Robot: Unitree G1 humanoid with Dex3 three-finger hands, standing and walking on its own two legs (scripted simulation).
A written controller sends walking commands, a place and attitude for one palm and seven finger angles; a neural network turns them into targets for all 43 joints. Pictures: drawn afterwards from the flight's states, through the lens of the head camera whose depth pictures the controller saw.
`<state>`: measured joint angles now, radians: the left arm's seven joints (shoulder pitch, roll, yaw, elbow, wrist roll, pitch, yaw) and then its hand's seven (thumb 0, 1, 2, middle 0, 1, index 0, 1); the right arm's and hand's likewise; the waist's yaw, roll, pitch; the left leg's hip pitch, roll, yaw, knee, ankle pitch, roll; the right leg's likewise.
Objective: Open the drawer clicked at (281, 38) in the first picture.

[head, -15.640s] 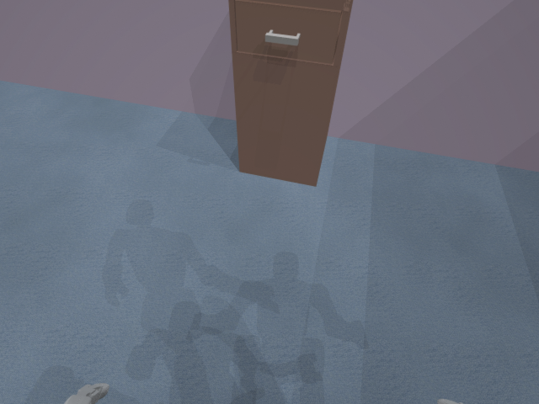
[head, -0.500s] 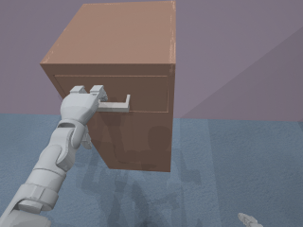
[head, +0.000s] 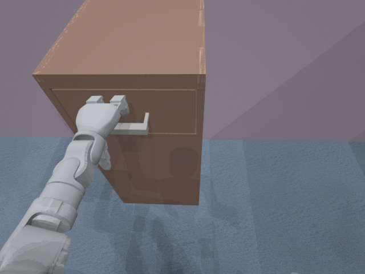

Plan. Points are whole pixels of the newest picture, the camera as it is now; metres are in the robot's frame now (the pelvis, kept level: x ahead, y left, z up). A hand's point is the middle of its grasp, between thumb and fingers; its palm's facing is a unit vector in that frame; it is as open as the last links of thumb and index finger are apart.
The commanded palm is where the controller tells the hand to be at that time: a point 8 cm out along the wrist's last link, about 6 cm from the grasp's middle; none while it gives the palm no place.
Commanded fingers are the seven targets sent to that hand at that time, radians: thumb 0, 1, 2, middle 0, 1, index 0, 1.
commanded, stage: move the hooked fingers above the handle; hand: left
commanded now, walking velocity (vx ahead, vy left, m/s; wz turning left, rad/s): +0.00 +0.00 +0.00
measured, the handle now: (127, 122) +0.50 +0.18 +0.00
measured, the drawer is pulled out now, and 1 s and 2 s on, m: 0.00 0.00 0.00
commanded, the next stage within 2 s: none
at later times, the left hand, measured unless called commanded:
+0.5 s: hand (112, 125) +0.45 +0.20 +0.05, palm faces -0.08 -0.02 -1.00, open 13.7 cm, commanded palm +0.43 +0.19 +0.11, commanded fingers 0.00 -0.50 0.30 -0.30 -1.20 -0.30 -1.20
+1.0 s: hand (122, 118) +0.46 +0.17 +0.06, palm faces +0.00 -0.01 -1.00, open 13.5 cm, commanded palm +0.44 +0.19 +0.11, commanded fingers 0.00 -0.50 0.30 -0.30 -1.20 -0.30 -1.20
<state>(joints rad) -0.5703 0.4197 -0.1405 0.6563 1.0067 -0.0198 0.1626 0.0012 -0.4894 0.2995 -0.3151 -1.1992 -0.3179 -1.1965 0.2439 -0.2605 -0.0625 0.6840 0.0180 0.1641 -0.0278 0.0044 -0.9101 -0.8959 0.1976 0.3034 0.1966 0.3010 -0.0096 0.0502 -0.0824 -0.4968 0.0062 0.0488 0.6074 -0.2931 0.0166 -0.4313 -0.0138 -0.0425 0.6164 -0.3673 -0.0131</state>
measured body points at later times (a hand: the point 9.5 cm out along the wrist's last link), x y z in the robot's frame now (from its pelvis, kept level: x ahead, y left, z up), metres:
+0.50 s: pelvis -0.01 +0.00 +0.00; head +0.05 -0.03 +0.44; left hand +0.45 +0.19 +0.10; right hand +0.01 -0.27 -0.14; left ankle +0.00 +0.11 -0.73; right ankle -0.04 -0.11 -0.73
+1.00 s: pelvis -0.01 +0.01 +0.00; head +0.04 -0.02 +0.44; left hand +0.45 +0.17 +0.12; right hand +0.04 -0.26 -0.15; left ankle +0.00 +0.11 -0.73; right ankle -0.04 -0.11 -0.73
